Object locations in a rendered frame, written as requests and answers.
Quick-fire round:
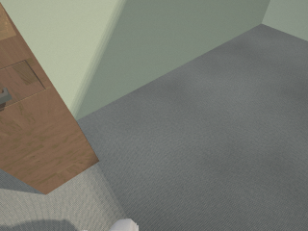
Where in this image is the left robot thigh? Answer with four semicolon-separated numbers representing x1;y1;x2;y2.
109;218;139;231

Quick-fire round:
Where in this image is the drawer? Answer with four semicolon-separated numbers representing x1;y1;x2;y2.
0;60;44;109

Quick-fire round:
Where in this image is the handle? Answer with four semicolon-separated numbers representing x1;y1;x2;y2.
0;87;13;104

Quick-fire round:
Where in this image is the cabinet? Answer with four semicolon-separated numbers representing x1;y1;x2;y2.
0;2;99;194

